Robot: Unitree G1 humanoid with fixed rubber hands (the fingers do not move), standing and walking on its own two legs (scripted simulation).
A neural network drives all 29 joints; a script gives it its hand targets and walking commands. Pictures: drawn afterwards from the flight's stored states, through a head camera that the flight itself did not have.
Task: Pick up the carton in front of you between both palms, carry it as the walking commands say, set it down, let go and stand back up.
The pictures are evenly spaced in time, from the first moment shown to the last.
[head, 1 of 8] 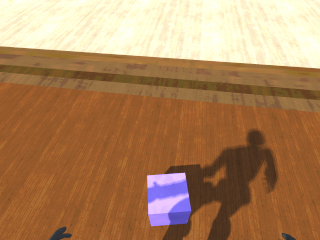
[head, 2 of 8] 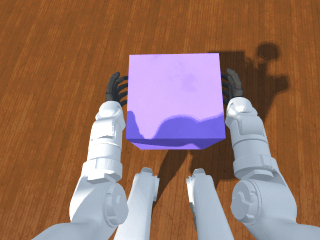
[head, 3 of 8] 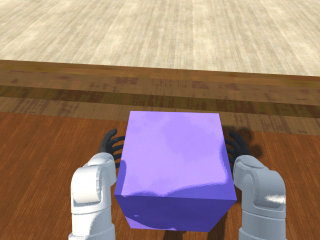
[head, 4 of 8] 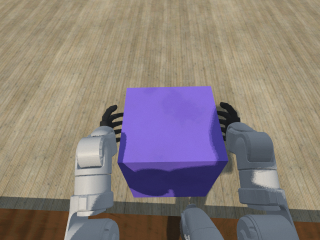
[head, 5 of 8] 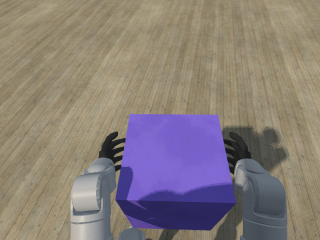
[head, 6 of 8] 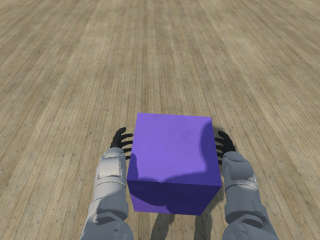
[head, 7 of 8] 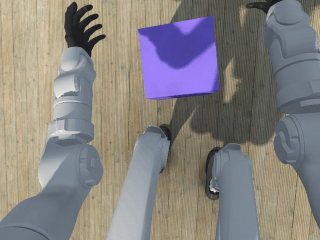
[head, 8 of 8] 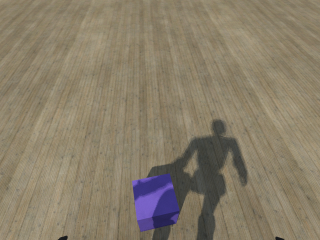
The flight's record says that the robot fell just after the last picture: no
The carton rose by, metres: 0.69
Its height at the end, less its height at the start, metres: -0.84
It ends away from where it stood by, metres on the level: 5.85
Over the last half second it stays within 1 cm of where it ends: yes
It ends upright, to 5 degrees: yes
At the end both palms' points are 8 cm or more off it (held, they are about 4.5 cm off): yes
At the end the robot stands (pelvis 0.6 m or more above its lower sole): yes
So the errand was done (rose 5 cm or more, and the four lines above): yes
